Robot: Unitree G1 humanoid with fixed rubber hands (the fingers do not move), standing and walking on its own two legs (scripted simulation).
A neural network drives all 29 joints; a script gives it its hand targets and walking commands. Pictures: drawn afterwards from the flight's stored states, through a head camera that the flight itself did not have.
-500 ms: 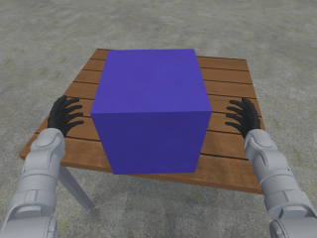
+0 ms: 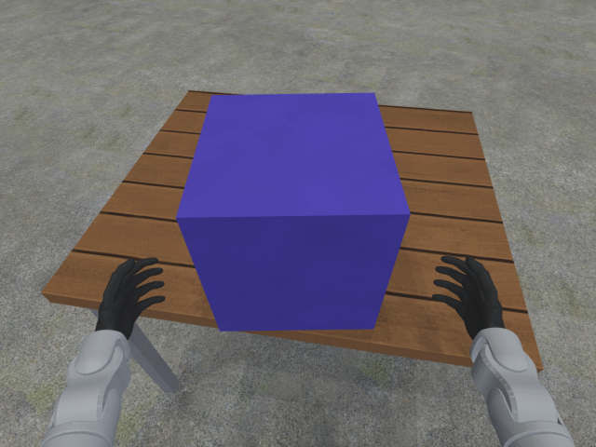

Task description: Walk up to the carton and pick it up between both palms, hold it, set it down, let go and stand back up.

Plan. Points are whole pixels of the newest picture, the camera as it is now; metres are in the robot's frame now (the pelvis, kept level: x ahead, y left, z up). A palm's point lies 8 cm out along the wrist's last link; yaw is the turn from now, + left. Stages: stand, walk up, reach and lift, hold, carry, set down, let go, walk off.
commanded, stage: set down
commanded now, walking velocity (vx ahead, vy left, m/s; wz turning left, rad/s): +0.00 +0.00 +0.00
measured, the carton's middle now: (294, 215) +0.47 +0.03 +0.03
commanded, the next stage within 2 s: let go in 1.50 s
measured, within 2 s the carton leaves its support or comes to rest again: neither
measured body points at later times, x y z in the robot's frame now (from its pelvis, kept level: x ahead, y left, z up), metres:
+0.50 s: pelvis +0.00 +0.00 -0.01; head +0.00 +0.01 +0.44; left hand +0.23 +0.26 -0.03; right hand +0.23 -0.22 -0.03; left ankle -0.02 +0.10 -0.74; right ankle +0.02 -0.09 -0.74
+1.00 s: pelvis +0.01 +0.00 +0.00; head -0.02 +0.01 +0.45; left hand +0.20 +0.25 -0.06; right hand +0.20 -0.22 -0.05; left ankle -0.02 +0.10 -0.74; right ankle +0.02 -0.09 -0.75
